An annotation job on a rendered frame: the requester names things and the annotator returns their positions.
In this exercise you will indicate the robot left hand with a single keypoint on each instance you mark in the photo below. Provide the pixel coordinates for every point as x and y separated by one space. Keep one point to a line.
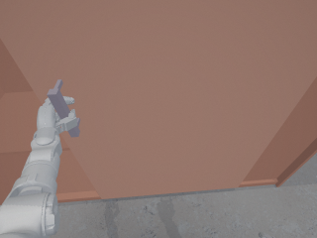
47 117

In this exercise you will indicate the handle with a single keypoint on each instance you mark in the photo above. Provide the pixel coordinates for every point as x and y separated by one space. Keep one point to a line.
61 107

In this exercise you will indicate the wardrobe door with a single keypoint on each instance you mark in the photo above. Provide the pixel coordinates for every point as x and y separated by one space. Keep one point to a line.
297 132
172 95

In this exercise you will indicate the left robot upper arm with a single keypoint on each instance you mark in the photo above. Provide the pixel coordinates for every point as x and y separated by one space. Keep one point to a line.
30 216

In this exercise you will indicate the left robot forearm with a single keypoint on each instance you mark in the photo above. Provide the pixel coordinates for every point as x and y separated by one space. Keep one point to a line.
41 168

